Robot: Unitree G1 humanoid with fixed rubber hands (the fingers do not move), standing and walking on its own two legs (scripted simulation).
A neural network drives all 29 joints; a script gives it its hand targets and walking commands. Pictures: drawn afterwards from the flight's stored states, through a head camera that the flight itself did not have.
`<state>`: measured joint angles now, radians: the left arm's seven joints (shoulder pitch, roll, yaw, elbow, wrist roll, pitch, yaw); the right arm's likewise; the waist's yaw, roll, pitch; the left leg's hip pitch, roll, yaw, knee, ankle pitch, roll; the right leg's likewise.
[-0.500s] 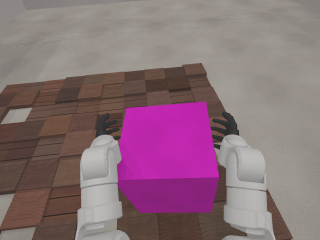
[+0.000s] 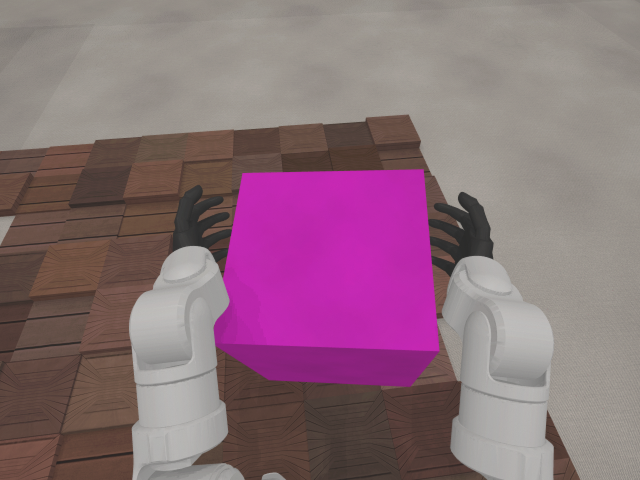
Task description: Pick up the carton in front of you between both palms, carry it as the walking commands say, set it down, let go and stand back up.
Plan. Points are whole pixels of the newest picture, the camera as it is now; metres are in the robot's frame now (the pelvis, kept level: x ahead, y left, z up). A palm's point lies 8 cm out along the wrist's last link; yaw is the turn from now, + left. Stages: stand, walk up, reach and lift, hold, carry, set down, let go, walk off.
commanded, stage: carry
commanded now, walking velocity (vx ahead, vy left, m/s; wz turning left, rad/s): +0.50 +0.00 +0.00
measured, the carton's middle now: (334, 290) +0.36 +0.00 +0.03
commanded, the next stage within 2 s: none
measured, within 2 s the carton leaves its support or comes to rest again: neither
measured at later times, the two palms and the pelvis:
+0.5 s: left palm (253, 100) +0.59 +0.11 +0.17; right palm (450, 109) +0.59 -0.18 +0.15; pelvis +0.30 -0.04 +0.01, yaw +1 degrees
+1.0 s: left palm (251, 37) +0.92 +0.15 +0.12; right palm (386, 34) +0.93 -0.13 +0.12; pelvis +0.59 -0.01 +0.01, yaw +1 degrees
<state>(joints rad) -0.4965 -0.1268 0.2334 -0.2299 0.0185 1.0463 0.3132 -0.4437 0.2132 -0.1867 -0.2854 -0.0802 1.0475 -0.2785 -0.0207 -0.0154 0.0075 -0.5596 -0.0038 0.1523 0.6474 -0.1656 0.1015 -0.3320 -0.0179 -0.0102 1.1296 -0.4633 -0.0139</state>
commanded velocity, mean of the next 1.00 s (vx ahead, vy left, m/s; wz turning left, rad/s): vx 0.50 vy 0.00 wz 0.00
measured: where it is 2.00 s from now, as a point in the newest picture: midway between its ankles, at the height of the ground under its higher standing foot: (317, 222)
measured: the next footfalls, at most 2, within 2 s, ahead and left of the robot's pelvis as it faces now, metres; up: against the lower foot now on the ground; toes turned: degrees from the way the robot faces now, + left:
right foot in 0.44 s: +0.44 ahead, -0.13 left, +0.00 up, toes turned -8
left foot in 0.94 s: +0.73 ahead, +0.08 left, -0.01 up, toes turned +7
